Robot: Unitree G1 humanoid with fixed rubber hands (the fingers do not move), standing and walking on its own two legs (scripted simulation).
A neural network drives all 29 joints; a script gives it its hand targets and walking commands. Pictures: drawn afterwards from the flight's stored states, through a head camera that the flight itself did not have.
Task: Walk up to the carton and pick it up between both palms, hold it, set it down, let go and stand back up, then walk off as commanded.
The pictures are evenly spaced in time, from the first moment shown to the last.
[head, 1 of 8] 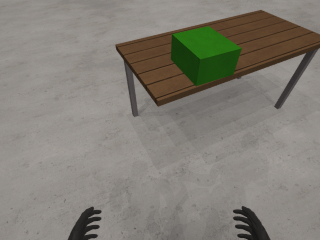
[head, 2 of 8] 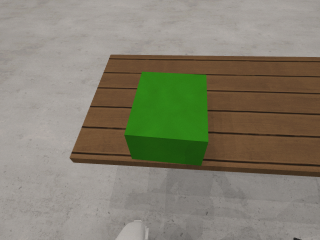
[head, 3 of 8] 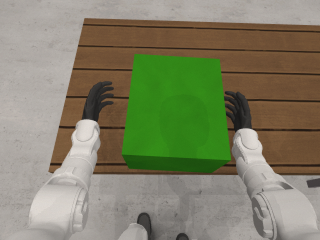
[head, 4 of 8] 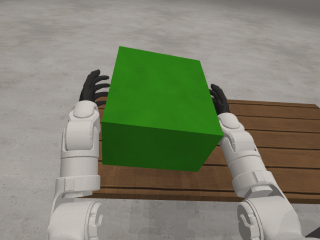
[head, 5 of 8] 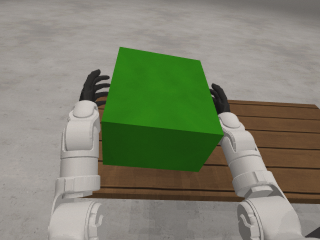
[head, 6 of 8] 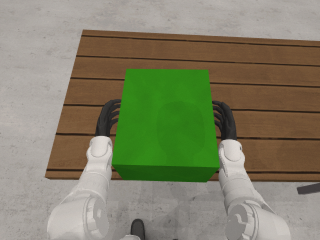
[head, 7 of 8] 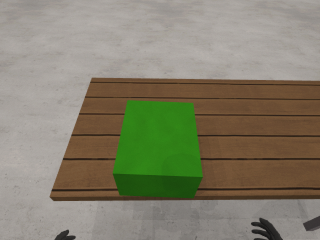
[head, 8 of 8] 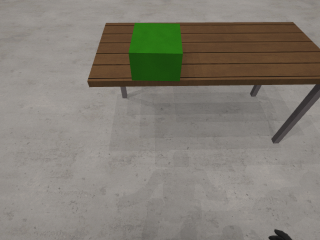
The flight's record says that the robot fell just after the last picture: no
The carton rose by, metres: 0.26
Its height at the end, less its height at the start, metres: +0.00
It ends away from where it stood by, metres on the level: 0.01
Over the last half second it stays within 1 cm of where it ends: yes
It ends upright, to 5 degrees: yes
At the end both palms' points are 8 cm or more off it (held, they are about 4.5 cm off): yes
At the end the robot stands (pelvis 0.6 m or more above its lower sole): yes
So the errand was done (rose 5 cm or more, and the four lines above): yes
